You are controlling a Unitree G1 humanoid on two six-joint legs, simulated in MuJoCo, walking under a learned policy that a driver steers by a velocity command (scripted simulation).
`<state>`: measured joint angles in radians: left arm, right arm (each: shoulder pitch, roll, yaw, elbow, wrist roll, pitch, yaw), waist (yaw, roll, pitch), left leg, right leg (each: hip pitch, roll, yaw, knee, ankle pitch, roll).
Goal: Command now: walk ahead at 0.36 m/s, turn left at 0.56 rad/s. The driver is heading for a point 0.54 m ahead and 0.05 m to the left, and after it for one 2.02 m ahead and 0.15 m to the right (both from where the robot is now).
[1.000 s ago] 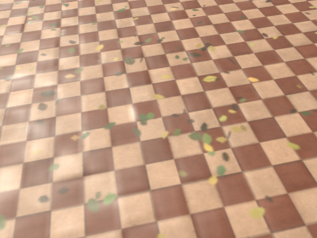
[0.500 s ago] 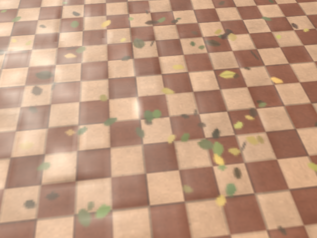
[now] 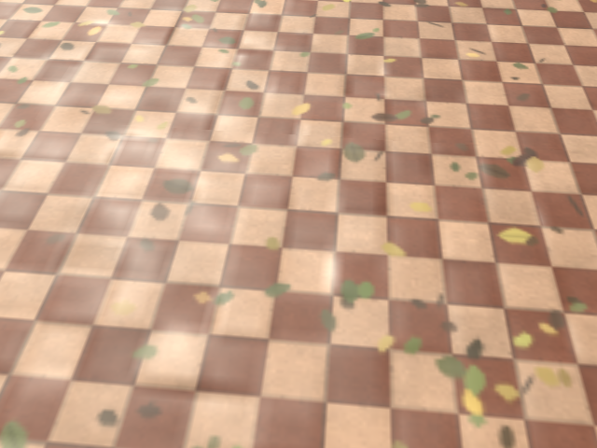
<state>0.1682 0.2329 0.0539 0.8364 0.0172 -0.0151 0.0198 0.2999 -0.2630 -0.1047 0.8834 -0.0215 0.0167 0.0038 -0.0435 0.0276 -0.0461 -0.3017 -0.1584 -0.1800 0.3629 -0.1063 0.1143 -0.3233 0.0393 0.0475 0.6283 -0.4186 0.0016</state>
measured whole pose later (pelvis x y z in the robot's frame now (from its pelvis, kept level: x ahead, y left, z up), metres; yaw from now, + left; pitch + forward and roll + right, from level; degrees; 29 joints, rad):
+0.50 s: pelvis +0.18 +0.05 -0.03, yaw +16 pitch +3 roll +1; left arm 0.48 0.22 0.04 0.95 0.01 -0.07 0.01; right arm 0.00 -0.24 -0.04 0.71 -0.06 -0.03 0.07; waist 0.08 0.01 0.06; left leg -0.48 -0.04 0.09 0.56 -0.15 0.12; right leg 0.07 -0.11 -0.19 0.49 -0.49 0.03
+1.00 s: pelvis +0.43 +0.13 -0.03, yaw +7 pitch +1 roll +1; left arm 0.15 0.23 0.04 0.80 0.05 -0.06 -0.04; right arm 0.33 -0.22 -0.03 0.92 -0.01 -0.07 -0.03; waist -0.02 -0.01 0.07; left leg -0.05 -0.02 0.21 0.72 -0.50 0.04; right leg -0.48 0.05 -0.10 0.56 -0.08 -0.12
